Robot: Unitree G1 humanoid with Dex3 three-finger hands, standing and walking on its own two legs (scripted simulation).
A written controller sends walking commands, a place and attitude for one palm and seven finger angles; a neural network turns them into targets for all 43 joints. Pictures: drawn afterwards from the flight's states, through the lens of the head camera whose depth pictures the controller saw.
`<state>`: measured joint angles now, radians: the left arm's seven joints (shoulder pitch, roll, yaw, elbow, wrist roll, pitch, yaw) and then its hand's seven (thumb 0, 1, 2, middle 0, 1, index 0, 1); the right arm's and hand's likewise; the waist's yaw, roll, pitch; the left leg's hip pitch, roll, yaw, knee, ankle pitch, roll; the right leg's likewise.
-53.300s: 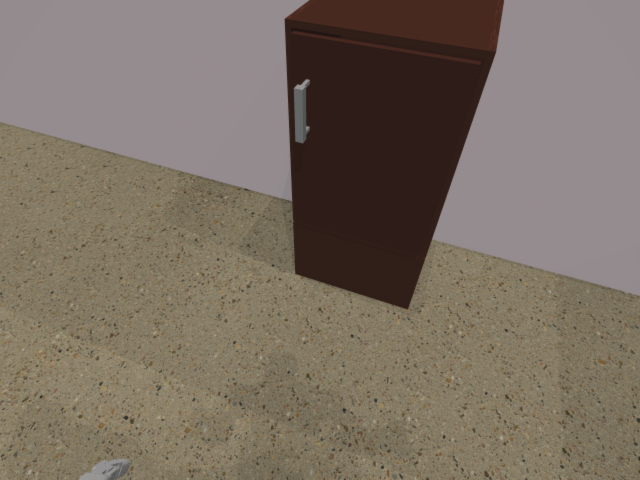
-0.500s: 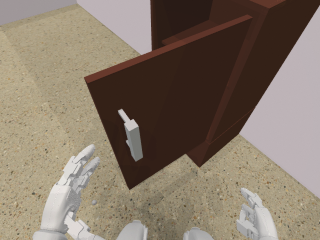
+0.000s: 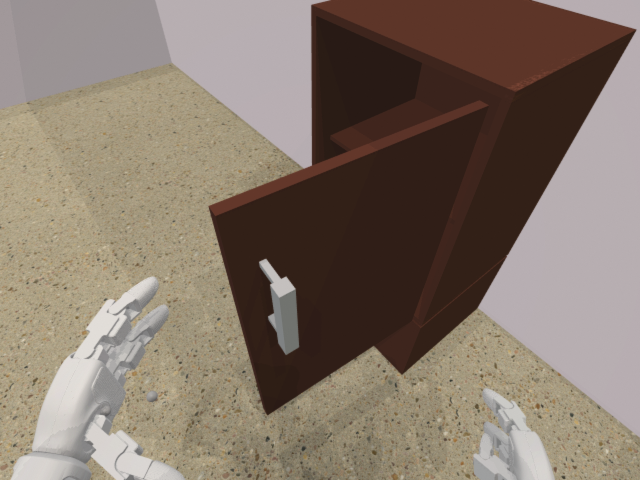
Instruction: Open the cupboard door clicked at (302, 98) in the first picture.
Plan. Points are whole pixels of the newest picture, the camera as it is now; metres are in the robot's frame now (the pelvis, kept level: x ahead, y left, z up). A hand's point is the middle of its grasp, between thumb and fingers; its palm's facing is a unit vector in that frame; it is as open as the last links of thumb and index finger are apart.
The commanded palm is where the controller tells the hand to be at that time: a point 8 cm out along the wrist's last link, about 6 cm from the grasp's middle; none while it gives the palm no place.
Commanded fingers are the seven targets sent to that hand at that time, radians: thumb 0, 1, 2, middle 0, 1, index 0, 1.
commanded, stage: draw the hand back to the body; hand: left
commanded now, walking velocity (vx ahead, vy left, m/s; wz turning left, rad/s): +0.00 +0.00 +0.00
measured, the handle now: (278, 307) +0.33 +0.09 +0.03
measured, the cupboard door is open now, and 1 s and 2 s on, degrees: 85 85 85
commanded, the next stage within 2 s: step back with the hand held close in 1.06 s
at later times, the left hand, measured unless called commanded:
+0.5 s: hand (62, 325) +0.22 +0.25 +0.17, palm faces +0.37 -0.84 -0.40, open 11.3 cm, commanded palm +0.17 +0.29 +0.20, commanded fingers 0.00 0.62 0.78 -0.19 -0.30 -0.19 -0.30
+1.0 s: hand (54, 314) +0.21 +0.24 +0.20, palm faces +0.43 -0.81 -0.40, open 7.5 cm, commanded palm +0.16 +0.28 +0.22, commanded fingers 0.00 0.90 0.90 -0.20 -0.30 -0.20 -0.30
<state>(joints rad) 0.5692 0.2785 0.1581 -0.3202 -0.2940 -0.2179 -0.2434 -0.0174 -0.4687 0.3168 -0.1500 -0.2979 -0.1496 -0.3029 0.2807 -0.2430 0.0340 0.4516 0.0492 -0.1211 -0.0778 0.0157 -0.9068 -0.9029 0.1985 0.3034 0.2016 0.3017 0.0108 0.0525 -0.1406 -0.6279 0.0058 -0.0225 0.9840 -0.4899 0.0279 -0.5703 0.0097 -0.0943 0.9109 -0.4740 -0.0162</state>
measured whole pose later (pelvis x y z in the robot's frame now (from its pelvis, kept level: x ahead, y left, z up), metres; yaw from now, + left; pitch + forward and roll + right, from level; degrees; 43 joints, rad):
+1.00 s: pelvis +0.02 -0.01 +0.06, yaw -1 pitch -4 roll +0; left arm 0.49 0.33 0.30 -0.39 -0.06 -0.04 0.12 0.01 0.87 0.90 -0.21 -0.30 -0.21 -0.30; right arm 0.20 -0.23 0.03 0.63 0.00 -0.08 -0.08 0.02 -0.91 -0.90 0.20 0.30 0.20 0.30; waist 0.07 0.06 0.01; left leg -0.10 0.00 0.01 0.43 -0.27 0.01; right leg -0.07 0.01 -0.06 0.40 -0.27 -0.02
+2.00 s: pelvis -0.09 +0.02 +0.05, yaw +3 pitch +0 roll -3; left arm 0.53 0.44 0.43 -0.54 0.00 -0.19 0.17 0.01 0.89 0.90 -0.21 -0.30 -0.21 -0.30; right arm 0.23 -0.21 0.01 0.59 -0.01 -0.05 -0.10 0.01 -0.91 -0.90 0.20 0.30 0.20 0.30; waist -0.01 0.01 0.05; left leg -0.41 -0.02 -0.03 0.55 -0.14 0.06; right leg -0.33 0.06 -0.01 0.66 -0.27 0.02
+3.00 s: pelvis -0.24 +0.00 +0.06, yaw -2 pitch +2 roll +1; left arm 0.63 0.47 0.44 -0.45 -0.06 -0.11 0.17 0.01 0.89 0.90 -0.21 -0.30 -0.21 -0.30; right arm 0.24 -0.14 0.05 0.63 -0.03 -0.09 -0.07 0.01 -0.90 -0.90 0.20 0.30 0.21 0.30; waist -0.02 -0.01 -0.06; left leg -0.29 -0.02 0.08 0.30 -0.13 0.02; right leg -0.12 0.05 -0.08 0.43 -0.46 -0.03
